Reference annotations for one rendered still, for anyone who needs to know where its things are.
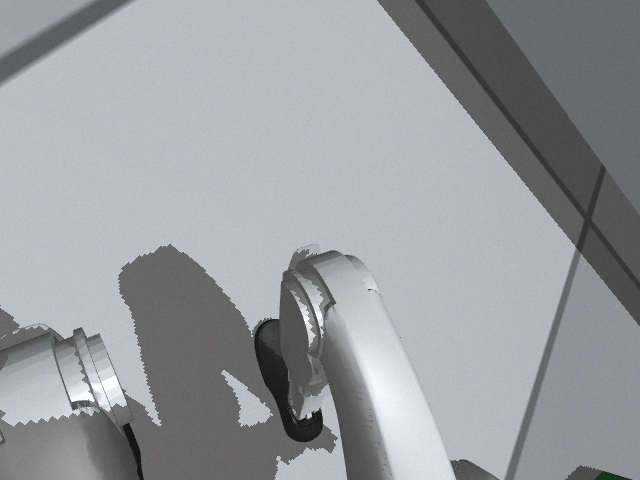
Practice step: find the right robot foot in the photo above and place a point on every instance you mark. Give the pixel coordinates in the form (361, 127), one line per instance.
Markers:
(275, 375)

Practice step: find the left robot foot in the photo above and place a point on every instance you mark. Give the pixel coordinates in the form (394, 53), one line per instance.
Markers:
(135, 448)

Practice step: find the right robot hand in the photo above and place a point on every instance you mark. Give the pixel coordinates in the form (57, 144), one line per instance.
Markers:
(466, 470)

